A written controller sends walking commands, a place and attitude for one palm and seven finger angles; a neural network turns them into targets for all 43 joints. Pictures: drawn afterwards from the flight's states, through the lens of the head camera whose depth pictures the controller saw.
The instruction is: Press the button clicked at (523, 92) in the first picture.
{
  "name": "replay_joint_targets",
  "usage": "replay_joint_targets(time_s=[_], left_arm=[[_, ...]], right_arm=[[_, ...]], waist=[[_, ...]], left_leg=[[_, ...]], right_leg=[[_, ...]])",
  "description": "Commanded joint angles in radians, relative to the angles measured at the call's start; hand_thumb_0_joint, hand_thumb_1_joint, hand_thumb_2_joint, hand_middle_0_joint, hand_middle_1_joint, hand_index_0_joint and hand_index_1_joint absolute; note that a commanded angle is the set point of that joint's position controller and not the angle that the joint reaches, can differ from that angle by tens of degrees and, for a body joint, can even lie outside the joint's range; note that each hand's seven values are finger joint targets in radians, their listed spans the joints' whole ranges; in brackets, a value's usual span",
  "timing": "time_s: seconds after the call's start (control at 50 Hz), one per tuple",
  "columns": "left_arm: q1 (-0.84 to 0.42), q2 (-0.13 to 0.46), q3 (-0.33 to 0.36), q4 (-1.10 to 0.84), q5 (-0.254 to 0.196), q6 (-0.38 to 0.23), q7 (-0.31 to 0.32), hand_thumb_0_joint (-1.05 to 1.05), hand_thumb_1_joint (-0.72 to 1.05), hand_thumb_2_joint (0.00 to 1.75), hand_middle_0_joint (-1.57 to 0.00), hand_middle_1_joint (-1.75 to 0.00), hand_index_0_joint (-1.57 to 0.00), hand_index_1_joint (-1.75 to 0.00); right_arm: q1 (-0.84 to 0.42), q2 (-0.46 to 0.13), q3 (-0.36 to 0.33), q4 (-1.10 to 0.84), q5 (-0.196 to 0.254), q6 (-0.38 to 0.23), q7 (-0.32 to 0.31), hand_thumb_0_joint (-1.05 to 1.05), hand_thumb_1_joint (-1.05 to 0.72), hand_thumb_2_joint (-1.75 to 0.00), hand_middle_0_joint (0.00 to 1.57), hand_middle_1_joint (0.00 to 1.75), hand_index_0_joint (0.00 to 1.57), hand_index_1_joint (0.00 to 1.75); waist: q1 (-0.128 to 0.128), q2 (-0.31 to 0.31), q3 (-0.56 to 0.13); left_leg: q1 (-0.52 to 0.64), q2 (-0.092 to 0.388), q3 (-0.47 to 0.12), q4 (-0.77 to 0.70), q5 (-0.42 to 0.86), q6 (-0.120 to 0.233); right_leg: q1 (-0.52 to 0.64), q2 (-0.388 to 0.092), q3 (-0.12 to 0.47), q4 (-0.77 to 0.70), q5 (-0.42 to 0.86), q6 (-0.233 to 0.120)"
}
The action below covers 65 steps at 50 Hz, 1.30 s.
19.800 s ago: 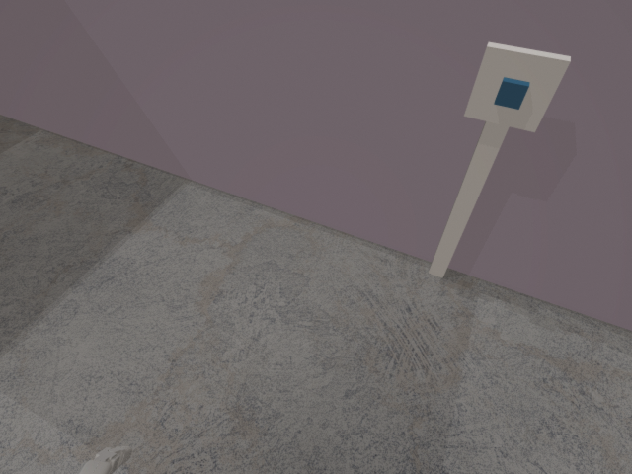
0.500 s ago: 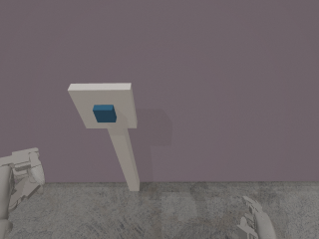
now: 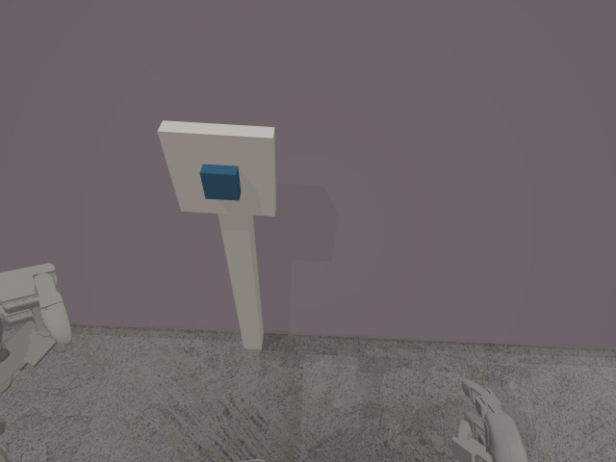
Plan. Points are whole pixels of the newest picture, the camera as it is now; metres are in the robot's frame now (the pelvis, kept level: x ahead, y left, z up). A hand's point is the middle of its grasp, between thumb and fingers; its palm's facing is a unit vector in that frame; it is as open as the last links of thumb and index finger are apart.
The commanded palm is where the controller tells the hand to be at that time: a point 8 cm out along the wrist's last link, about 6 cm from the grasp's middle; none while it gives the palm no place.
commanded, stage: step back with the hand held close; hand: left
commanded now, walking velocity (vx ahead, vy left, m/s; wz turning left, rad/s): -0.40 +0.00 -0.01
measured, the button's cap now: (221, 181) +0.54 +0.19 +0.04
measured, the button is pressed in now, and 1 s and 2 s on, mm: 0 0 0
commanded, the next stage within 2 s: stop stepping back and stand still in 0.72 s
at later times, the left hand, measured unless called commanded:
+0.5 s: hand (22, 407) +0.13 +0.23 +0.18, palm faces +0.32 -0.84 -0.45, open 3.1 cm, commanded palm +0.07 +0.28 +0.19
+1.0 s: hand out of the picture +0.04 +0.27 +0.18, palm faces +0.25 -0.86 -0.44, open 3.1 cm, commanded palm -0.02 +0.31 +0.19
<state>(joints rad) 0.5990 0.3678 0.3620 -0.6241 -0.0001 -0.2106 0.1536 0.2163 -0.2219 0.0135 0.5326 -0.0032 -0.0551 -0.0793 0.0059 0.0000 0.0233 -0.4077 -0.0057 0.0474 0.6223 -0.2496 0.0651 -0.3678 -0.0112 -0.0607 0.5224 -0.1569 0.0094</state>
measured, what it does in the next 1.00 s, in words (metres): walks backwards: right foot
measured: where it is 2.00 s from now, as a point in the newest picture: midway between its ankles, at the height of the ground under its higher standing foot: outside the picture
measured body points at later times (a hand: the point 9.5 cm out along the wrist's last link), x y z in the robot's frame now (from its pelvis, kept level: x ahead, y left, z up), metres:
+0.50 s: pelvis -0.06 +0.00 +0.00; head -0.04 +0.03 +0.45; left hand +0.11 +0.27 +0.20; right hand +0.13 -0.23 -0.06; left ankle +0.06 +0.08 -0.72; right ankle -0.03 -0.13 -0.73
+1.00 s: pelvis -0.17 +0.04 +0.00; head -0.14 +0.10 +0.45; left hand +0.02 +0.31 +0.21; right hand +0.02 -0.17 -0.05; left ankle +0.01 +0.08 -0.72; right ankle -0.34 -0.06 -0.72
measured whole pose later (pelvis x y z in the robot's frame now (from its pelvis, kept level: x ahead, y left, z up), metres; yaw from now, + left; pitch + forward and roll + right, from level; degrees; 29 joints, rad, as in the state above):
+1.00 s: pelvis -0.17 +0.04 +0.00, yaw -4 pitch +5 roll -3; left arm 0.65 0.51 0.42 -0.74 -0.07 -0.21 0.14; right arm 0.16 -0.12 0.05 0.58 -0.03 -0.12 -0.04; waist 0.00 -0.07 -0.05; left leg -0.52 -0.02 0.06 0.26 0.09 0.01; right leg -0.01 0.06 -0.06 0.34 -0.44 -0.06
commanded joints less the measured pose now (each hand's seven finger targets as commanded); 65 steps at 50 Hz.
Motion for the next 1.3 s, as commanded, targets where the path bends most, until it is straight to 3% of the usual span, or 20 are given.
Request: replay_joint_targets(time_s=[0.0, 0.1, 0.16, 0.32, 0.44, 0.48, 0.52, 0.58, 0.62, 0.66, 0.72, 0.9, 0.94, 1.0, 1.08, 1.12, 1.18, 1.2, 1.26, 1.28], left_arm=[[-0.019, 0.156, 0.121, -0.187, -0.015, -0.068, 0.030, 0.00, 0.90, 0.90, -1.30, -1.50, -1.30, -1.50], [-0.027, 0.161, 0.154, -0.196, 0.008, -0.089, 0.022, 0.00, 0.90, 0.90, -1.30, -1.50, -1.30, -1.50], [-0.026, 0.175, 0.171, -0.207, 0.015, -0.102, 0.013, 0.00, 0.90, 0.90, -1.30, -1.50, -1.30, -1.50], [0.002, 0.180, 0.122, -0.239, -0.037, -0.119, 0.000, 0.00, 0.90, 0.90, -1.30, -1.50, -1.30, -1.50], [0.037, 0.232, 0.157, -0.209, -0.042, -0.113, 0.019, 0.00, 0.90, 0.90, -1.30, -1.50, -1.30, -1.50], [0.005, 0.224, 0.153, -0.175, -0.036, -0.098, 0.025, 0.00, 0.90, 0.90, -1.30, -1.50, -1.30, -1.50], [-0.007, 0.202, 0.134, -0.120, -0.031, -0.084, 0.023, 0.00, 0.90, 0.90, -1.30, -1.50, -1.30, -1.50], [-0.091, 0.188, 0.107, -0.142, -0.021, -0.096, 0.009, 0.00, 0.90, 0.90, -1.30, -1.50, -1.30, -1.50], [-0.067, 0.203, 0.139, -0.147, -0.022, -0.115, -0.001, 0.00, 0.90, 0.90, -1.30, -1.50, -1.30, -1.50], [-0.089, 0.185, 0.131, -0.214, -0.015, -0.113, 0.003, 0.00, 0.90, 0.90, -1.30, -1.50, -1.30, -1.50], [-0.024, 0.167, 0.090, -0.284, -0.026, -0.092, 0.001, 0.00, 0.90, 0.90, -1.30, -1.50, -1.30, -1.50], [0.085, 0.223, 0.140, -0.281, -0.074, -0.054, 0.001, 0.00, 0.90, 0.90, -1.30, -1.50, -1.30, -1.50], [0.102, 0.252, 0.167, -0.285, -0.081, -0.045, -0.008, 0.00, 0.90, 0.90, -1.30, -1.50, -1.30, -1.50], [0.070, 0.308, 0.238, -0.318, -0.108, -0.032, 0.002, 0.00, 0.90, 0.90, -1.30, -1.50, -1.30, -1.50], [-0.058, 0.188, 0.127, -0.153, -0.099, 0.028, -0.010, 0.00, 0.90, 0.90, -1.30, -1.50, -1.30, -1.50], [-0.191, 0.186, 0.083, -0.081, -0.070, 0.049, -0.001, 0.00, 0.90, 0.90, -1.30, -1.50, -1.30, -1.50], [-0.342, 0.202, 0.082, -0.135, -0.062, 0.044, 0.000, 0.00, 0.90, 0.90, -1.30, -1.50, -1.30, -1.50], [-0.359, 0.242, 0.124, -0.135, -0.059, 0.037, 0.001, 0.00, 0.90, 0.90, -1.30, -1.50, -1.30, -1.50], [-0.149, 0.233, 0.157, -0.199, -0.077, 0.028, -0.009, 0.00, 0.90, 0.90, -1.30, -1.50, -1.30, -1.50], [-0.020, 0.265, 0.196, -0.229, -0.066, 0.008, -0.008, 0.00, 0.90, 0.90, -1.30, -1.50, -1.30, -1.50]], right_arm=[[-0.081, -0.127, -0.056, -0.137, -0.006, -0.061, -0.010, 0.00, -0.90, -0.90, 0.20, 0.30, 0.20, 0.30], [-0.113, -0.142, -0.063, -0.138, -0.007, -0.078, -0.014, 0.00, -0.90, -0.90, 0.20, 0.30, 0.20, 0.30], [-0.111, -0.133, -0.074, -0.133, -0.016, -0.092, -0.006, 0.00, -0.90, -0.90, 0.20, 0.30, 0.20, 0.30], [-0.092, -0.107, -0.075, -0.079, -0.006, -0.089, 0.011, 0.00, -0.90, -0.90, 0.20, 0.30, 0.20, 0.30], [-0.111, -0.090, -0.074, -0.077, -0.003, -0.054, 0.000, 0.00, -0.90, -0.90, 0.20, 0.30, 0.20, 0.30], [-0.118, -0.086, -0.074, -0.065, -0.012, -0.034, 0.001, 0.00, -0.90, -0.90, 0.20, 0.30, 0.20, 0.30], [-0.122, -0.073, -0.063, -0.067, -0.008, -0.020, -0.004, 0.00, -0.90, -0.90, 0.20, 0.30, 0.20, 0.30], [-0.167, -0.131, -0.064, -0.098, -0.003, -0.039, -0.021, 0.00, -0.90, -0.90, 0.20, 0.30, 0.20, 0.30], [-0.135, -0.121, -0.070, -0.090, -0.034, -0.077, -0.014, 0.00, -0.90, -0.90, 0.20, 0.30, 0.20, 0.30], [-0.115, -0.111, -0.079, -0.075, -0.038, -0.093, -0.001, 0.00, -0.90, -0.90, 0.20, 0.30, 0.20, 0.30], [-0.123, -0.116, -0.082, -0.074, -0.024, -0.111, 0.023, 0.00, -0.90, -0.90, 0.20, 0.30, 0.20, 0.30], [-0.052, -0.074, -0.050, -0.042, -0.034, -0.115, 0.022, 0.00, -0.90, -0.90, 0.20, 0.30, 0.20, 0.30], [-0.036, -0.077, -0.044, -0.040, -0.023, -0.088, 0.021, 0.00, -0.90, -0.90, 0.20, 0.30, 0.20, 0.30], [-0.077, -0.063, -0.024, -0.048, -0.025, -0.061, 0.012, 0.00, -0.90, -0.90, 0.20, 0.30, 0.20, 0.30], [-0.126, -0.111, -0.059, -0.043, 0.015, -0.076, -0.005, 0.00, -0.90, -0.90, 0.20, 0.30, 0.20, 0.30], [-0.110, -0.115, -0.036, -0.011, 0.006, -0.063, -0.019, 0.00, -0.90, -0.90, 0.20, 0.30, 0.20, 0.30], [-0.143, -0.137, -0.019, -0.048, -0.005, -0.085, -0.027, 0.00, -0.90, -0.90, 0.20, 0.30, 0.20, 0.30], [-0.124, -0.110, -0.011, -0.055, -0.004, -0.103, -0.021, 0.00, -0.90, -0.90, 0.20, 0.30, 0.20, 0.30], [-0.135, -0.108, -0.058, -0.081, -0.028, -0.122, 0.012, 0.00, -0.90, -0.90, 0.20, 0.30, 0.20, 0.30], [-0.110, -0.105, -0.062, -0.087, -0.011, -0.119, 0.025, 0.00, -0.90, -0.90, 0.20, 0.30, 0.20, 0.30]], waist=[[-0.019, 0.023, -0.070], [0.001, 0.190, -0.097], [0.003, 0.159, -0.085], [-0.022, 0.023, -0.293], [-0.029, -0.069, -0.143], [-0.035, -0.108, -0.088], [-0.041, -0.133, -0.033], [-0.027, 0.227, 0.015], [-0.009, 0.257, -0.111], [-0.009, 0.150, -0.140], [0.010, 0.142, -0.241], [0.005, 0.297, -0.309], [0.000, 0.164, -0.291], [-0.003, -0.072, -0.226], [-0.032, -0.219, 0.007], [-0.071, -0.004, 0.139], [-0.040, 0.446, 0.117], [-0.007, 0.372, 0.081], [0.063, 0.239, -0.084], [0.089, 0.123, -0.136]], left_leg=[[-0.107, 0.089, -0.163, -0.191, -0.280, -0.001], [-0.428, 0.251, -0.309, -0.432, -0.453, 0.069], [-0.432, 0.284, -0.332, -0.407, -0.402, 0.098], [0.168, 0.098, -0.109, -0.089, 0.258, -0.037], [0.212, 0.005, -0.086, 0.140, -0.107, -0.075], [0.213, 0.000, -0.097, 0.212, -0.081, -0.078], [0.198, 0.023, -0.107, 0.042, -0.035, -0.068], [-0.112, 0.244, -0.351, -0.405, 0.059, 0.020], [-0.216, 0.374, -0.486, -0.536, -0.213, 0.079], [-0.159, 0.365, -0.446, -0.481, -0.225, 0.106], [0.085, 0.282, -0.299, -0.454, -0.123, 0.057], [0.371, 0.108, -0.140, -0.512, -0.068, -0.193], [0.422, 0.020, -0.004, -0.261, 0.053, -0.166], [0.378, 0.026, -0.044, 0.122, 0.044, -0.075], [0.276, 0.067, -0.093, 0.211, 0.023, -0.083], [0.248, 0.068, -0.080, 0.040, -0.077, -0.071], [-0.038, 0.231, -0.518, -0.601, -0.688, -0.134], [-0.149, 0.245, -0.537, -0.675, -0.730, -0.178], [-0.328, 0.116, -0.155, -0.601, -0.401, -0.323], [-0.291, -0.002, 0.027, -0.203, -0.294, -0.292]], right_leg=[[0.097, -0.063, 0.169, -0.114, -0.224, -0.032], [0.424, 0.065, 0.076, 0.242, -0.027, 0.015], [0.409, 0.082, 0.098, 0.295, -0.091, 0.012], [0.106, -0.055, 0.227, -0.035, 0.322, -0.019], [-0.211, -0.197, 0.335, -0.289, -0.214, -0.117], [-0.283, -0.228, 0.327, -0.310, -0.179, -0.143], [-0.254, -0.163, 0.234, -0.246, -0.110, -0.097], [0.063, 0.090, 0.083, 0.132, -0.085, 0.003], [0.198, 0.122, 0.147, 0.471, -0.294, -0.001], [0.143, 0.101, 0.181, 0.549, -0.281, -0.004], [0.066, 0.103, 0.093, 0.463, -0.327, -0.001], [0.210, 0.164, -0.077, -0.173, -0.382, -0.064], [0.159, 0.069, -0.020, -0.332, -0.235, -0.092], [-0.068, -0.199, 0.085, -0.353, -0.110, -0.154], [-0.210, -0.197, 0.095, -0.304, -0.392, -0.191], [-0.248, -0.133, 0.016, -0.113, -0.448, -0.135], [0.002, 0.144, -0.057, 0.388, -0.502, -0.063], [0.123, 0.158, -0.029, 0.474, -0.478, -0.065], [0.527, 0.190, -0.140, 0.241, -0.508, -0.092], [0.508, 0.092, -0.058, 0.018, -0.514, -0.145]])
